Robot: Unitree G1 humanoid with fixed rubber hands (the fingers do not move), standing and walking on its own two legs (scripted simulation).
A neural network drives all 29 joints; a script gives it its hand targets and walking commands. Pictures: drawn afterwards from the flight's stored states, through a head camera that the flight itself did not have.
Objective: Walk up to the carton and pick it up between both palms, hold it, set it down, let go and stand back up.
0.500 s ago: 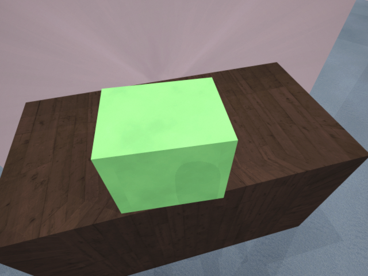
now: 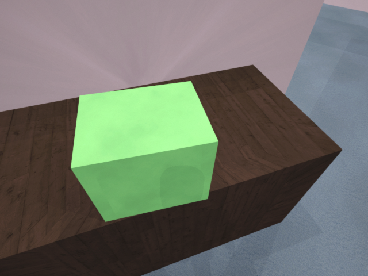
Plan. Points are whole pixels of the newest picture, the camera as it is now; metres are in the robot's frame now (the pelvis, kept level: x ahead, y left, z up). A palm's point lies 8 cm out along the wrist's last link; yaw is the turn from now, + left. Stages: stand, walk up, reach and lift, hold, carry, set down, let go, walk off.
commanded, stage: walk up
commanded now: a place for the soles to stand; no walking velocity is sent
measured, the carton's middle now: (148, 150) +0.44 +0.11 +0.00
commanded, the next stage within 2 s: reach and lift in 1.00 s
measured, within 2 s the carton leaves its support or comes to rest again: neither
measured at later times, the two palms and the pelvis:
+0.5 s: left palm out of the picture +0.08 +0.25 -0.13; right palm out of the picture +0.03 -0.26 -0.13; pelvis +0.02 +0.00 +0.01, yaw +0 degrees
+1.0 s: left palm out of the picture +0.07 +0.25 -0.13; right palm out of the picture +0.04 -0.25 -0.13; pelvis +0.03 +0.00 +0.01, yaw +1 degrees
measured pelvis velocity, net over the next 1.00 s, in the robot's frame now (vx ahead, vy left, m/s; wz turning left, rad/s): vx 0.03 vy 0.00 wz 0.01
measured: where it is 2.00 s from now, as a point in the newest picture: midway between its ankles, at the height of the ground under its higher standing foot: outside the picture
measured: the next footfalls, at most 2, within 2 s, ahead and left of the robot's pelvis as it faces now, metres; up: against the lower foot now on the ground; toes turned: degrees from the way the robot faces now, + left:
none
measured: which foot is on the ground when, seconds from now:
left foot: down 0.00-1.00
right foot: down 0.00-1.00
